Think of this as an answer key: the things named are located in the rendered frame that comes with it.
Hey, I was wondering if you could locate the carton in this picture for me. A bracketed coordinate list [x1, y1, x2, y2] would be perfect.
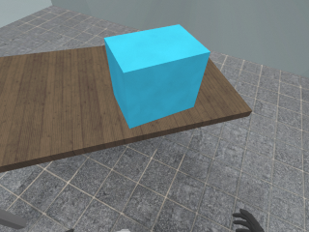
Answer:
[104, 24, 211, 129]

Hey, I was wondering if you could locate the table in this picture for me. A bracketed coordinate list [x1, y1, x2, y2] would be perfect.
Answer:
[0, 45, 252, 230]

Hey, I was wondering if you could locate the right robot hand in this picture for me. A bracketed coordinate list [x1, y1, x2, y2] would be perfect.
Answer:
[232, 209, 265, 232]

